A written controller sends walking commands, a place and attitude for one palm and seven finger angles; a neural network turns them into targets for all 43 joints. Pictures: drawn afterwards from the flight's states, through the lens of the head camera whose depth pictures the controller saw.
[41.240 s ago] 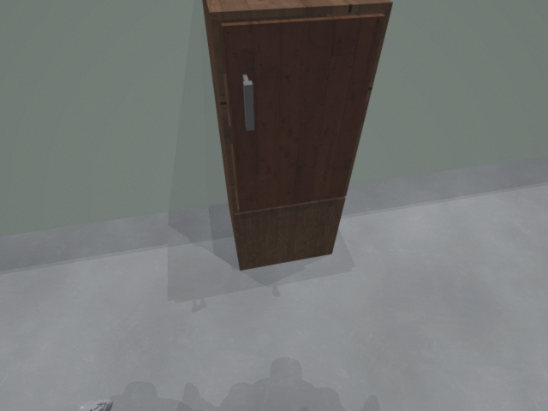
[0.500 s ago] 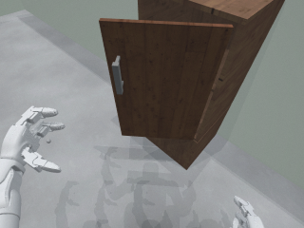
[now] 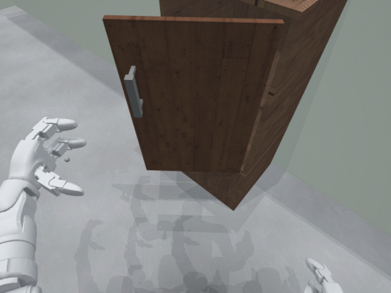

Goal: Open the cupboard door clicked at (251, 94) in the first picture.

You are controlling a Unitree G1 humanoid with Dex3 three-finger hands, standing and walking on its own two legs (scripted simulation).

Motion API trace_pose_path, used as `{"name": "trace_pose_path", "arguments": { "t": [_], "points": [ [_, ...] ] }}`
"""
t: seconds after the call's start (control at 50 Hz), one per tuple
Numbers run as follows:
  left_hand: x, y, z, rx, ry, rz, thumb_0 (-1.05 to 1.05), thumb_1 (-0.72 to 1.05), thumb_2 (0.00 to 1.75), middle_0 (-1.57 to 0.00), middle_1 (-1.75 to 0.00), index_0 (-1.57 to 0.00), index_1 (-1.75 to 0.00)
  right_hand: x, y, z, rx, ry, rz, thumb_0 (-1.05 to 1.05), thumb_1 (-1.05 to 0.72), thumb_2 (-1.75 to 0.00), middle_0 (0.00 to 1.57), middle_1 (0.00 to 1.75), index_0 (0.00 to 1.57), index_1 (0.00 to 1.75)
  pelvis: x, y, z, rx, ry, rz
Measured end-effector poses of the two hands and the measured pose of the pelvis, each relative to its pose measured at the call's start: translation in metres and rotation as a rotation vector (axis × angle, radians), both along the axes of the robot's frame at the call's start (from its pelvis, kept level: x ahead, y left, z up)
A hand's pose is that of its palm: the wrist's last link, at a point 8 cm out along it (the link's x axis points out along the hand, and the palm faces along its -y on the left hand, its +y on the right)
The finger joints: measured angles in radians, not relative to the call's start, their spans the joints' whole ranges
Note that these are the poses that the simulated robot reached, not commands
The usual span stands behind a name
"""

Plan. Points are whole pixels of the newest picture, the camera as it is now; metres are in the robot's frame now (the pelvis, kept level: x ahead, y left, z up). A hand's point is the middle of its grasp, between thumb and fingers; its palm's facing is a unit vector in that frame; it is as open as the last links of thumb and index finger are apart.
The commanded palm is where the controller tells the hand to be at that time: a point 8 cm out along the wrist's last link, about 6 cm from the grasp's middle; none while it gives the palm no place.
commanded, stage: move the hooked fingers beside the handle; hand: left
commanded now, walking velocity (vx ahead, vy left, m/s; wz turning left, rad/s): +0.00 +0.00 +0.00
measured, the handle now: (135, 92) +0.57 +0.18 +0.07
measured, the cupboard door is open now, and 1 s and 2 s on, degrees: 39 39 38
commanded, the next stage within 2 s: slide the fingers in behind the handle in 2.00 s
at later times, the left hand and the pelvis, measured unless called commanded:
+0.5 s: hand (86, 134) +0.41 +0.25 +0.09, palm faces +0.00 -1.00 +0.00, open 14.0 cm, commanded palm +0.39 +0.30 +0.09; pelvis +0.00 +0.01 +0.00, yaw -1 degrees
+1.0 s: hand (108, 108) +0.50 +0.23 +0.08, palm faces +0.01 -1.00 +0.01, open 14.0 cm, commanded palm +0.47 +0.28 +0.08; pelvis +0.01 +0.02 -0.01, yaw -3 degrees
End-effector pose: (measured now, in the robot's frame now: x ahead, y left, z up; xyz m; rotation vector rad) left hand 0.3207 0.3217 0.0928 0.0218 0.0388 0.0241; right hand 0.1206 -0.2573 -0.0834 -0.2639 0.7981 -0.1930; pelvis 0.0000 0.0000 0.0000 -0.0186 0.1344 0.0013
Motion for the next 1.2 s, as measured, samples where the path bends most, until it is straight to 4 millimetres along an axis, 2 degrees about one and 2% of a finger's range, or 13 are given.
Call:
{"name": "trace_pose_path", "arguments": {
  "t": [0.14, 0.3, 0.46, 0.6, 0.88, 1.0, 1.2],
  "points": [
    [0.017, -0.008, 0.0, -0.001, -0.015, 0.0, -0.01, -0.5, 0.3, -0.3, -1.2, -0.3, -1.2, -0.021, -0.005, -0.006, 0.005, 0.066, -0.043, 0.01, -0.9, -0.9, 0.2, 0.3, 0.2, 0.3, 0.003, 0.001, 0.0, 0.003, 0.013, -0.015],
    [0.033, -0.005, -0.005, -0.011, -0.003, 0.012, -0.01, -0.5, 0.3, -0.3, -1.2, -0.3, -1.2, -0.036, -0.004, -0.01, 0.001, 0.128, -0.065, 0.01, -0.9, -0.9, 0.2, 0.3, 0.2, 0.3, 0.001, 0.003, -0.002, 0.0, 0.026, -0.015],
    [0.058, -0.013, -0.001, -0.016, -0.029, -0.023, -0.01, -0.5, 0.3, -0.3, -1.2, -0.3, -1.2, -0.048, 0.001, -0.013, -0.009, 0.18, -0.078, 0.01, -0.9, -0.9, 0.2, 0.3, 0.2, 0.3, -0.001, 0.01, -0.004, -0.009, 0.045, -0.012],
    [0.085, -0.023, -0.008, -0.022, 0.001, -0.03, -0.01, -0.5, 0.3, -0.3, -1.2, -0.3, -1.2, -0.062, 0.007, -0.016, -0.006, 0.23, -0.095, 0.01, -0.9, -0.9, 0.2, 0.3, 0.2, 0.3, -0.003, 0.017, -0.006, -0.012, 0.068, -0.016],
    [0.139, -0.034, -0.011, -0.015, -0.005, -0.022, -0.01, -0.5, 0.3, -0.3, -1.2, -0.3, -1.2, -0.114, 0.013, -0.027, -0.003, 0.426, -0.164, 0.01, -0.9, -0.9, 0.2, 0.3, 0.2, 0.3, 0.0, 0.023, -0.014, -0.02, 0.134, -0.026],
    [0.155, -0.037, -0.011, -0.037, -0.005, -0.017, -0.01, -0.5, 0.3, -0.3, -1.19, -0.3, -1.2, -0.134, 0.014, -0.026, 0.002, 0.494, -0.209, 0.01, -0.9, -0.9, 0.2, 0.3, 0.2, 0.3, 0.006, 0.023, -0.015, -0.021, 0.155, -0.04],
    [0.174, -0.046, -0.01, -0.036, -0.008, -0.013, -0.01, -0.5, 0.3, -0.3, -1.2, -0.3, -1.2, -0.145, 0.013, -0.027, 0.008, 0.559, -0.227, 0.01, -0.9, -0.9, 0.2, 0.3, 0.2, 0.3, 0.008, 0.021, -0.017, -0.027, 0.18, -0.038]
  ]
}}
